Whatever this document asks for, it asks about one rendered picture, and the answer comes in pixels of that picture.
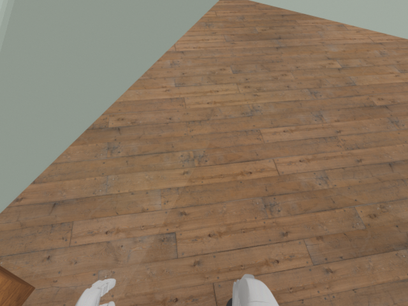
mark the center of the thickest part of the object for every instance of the cupboard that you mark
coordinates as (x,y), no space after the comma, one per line
(13,290)

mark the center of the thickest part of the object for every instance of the right robot thigh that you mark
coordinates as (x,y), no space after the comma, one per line
(252,292)

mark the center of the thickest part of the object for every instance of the robot left hand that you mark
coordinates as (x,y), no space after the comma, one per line
(91,297)

